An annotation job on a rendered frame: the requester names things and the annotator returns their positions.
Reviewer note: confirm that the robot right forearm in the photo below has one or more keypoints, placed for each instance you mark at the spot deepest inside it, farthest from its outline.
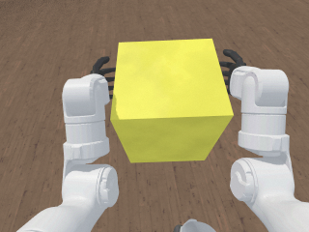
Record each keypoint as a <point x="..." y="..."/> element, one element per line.
<point x="264" y="99"/>

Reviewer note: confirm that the left robot hand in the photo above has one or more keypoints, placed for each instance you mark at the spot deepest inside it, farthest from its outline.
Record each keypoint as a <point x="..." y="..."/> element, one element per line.
<point x="97" y="70"/>

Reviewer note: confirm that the left robot upper arm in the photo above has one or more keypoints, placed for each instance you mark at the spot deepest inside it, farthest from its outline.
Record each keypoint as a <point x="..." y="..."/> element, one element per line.
<point x="88" y="190"/>

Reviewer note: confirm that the robot right shin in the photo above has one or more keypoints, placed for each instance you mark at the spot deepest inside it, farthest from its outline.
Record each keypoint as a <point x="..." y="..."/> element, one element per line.
<point x="192" y="219"/>

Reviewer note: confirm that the right robot thigh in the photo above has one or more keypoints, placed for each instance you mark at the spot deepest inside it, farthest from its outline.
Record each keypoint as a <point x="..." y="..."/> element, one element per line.
<point x="196" y="226"/>

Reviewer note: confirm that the right robot upper arm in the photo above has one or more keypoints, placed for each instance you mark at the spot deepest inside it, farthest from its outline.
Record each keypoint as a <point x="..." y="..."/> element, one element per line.
<point x="266" y="185"/>

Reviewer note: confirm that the carton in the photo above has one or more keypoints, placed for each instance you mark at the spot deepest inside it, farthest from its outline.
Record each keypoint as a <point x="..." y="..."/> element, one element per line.
<point x="170" y="101"/>

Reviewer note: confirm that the robot left forearm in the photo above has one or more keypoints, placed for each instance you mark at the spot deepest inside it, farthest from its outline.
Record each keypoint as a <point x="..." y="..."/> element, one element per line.
<point x="84" y="100"/>

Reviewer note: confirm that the right robot hand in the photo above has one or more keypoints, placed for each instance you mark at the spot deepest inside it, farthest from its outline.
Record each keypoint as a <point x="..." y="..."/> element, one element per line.
<point x="231" y="66"/>

